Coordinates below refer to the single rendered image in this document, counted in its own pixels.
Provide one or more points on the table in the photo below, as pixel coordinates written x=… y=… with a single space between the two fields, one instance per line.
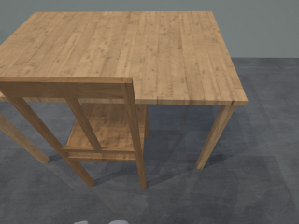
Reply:
x=173 y=58

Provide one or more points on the chair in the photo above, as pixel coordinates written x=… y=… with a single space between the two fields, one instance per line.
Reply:
x=102 y=131

